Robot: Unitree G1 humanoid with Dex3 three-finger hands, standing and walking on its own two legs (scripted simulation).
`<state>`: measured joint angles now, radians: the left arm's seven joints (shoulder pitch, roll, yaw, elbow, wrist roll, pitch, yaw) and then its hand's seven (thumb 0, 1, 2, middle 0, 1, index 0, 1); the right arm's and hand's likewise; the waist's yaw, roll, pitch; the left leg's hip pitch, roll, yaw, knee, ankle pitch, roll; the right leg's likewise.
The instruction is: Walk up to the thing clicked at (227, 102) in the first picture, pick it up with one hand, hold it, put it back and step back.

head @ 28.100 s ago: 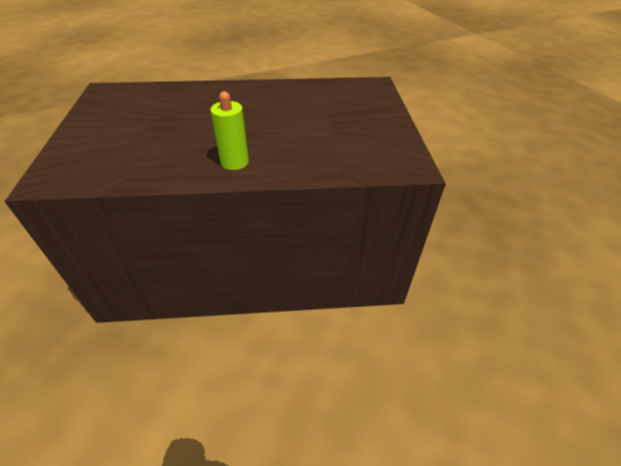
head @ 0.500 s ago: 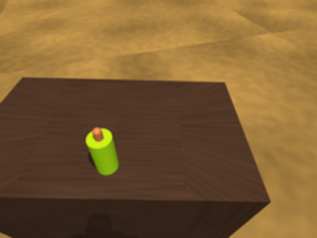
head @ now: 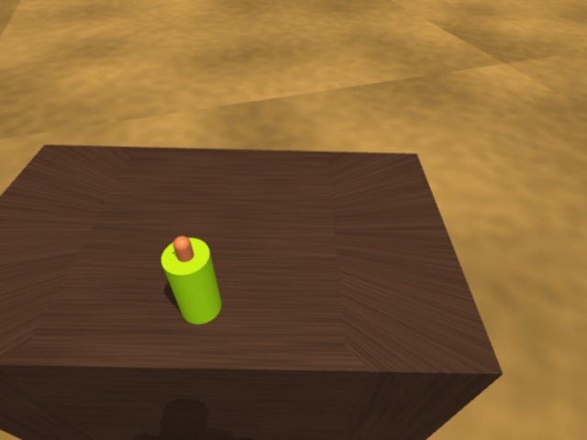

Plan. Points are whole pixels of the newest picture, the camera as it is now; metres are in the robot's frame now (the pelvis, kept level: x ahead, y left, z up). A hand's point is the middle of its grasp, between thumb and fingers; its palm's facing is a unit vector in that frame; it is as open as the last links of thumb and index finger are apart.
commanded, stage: stand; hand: left
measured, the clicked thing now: (192, 276) +0.43 +0.21 -0.08
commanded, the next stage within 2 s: step back in 0.34 s
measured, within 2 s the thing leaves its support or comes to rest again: neither
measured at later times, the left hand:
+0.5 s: hand out of the picture +0.05 +0.26 -0.16, palm faces -0.01 -0.93 -0.38, open 7.4 cm
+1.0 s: hand out of the picture -0.03 +0.23 -0.16, palm faces +0.09 -0.91 -0.40, open 7.4 cm
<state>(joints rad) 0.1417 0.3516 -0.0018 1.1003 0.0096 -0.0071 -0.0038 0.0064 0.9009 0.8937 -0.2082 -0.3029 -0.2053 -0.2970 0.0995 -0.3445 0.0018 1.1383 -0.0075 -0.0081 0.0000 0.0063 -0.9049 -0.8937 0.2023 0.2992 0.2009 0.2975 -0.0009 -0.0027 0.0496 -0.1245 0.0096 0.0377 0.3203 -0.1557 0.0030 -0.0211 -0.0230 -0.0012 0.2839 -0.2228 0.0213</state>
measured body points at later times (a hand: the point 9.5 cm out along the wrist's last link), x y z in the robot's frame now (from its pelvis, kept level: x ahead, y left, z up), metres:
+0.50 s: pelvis -0.04 -0.01 -0.01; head +0.02 -0.01 +0.44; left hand +0.05 +0.31 -0.14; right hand +0.06 -0.32 -0.14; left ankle +0.01 +0.12 -0.75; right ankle -0.05 -0.13 -0.74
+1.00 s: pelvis -0.13 -0.04 -0.03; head -0.04 -0.04 +0.41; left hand -0.04 +0.28 -0.14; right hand +0.00 -0.34 -0.16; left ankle -0.17 +0.10 -0.73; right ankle -0.08 -0.14 -0.75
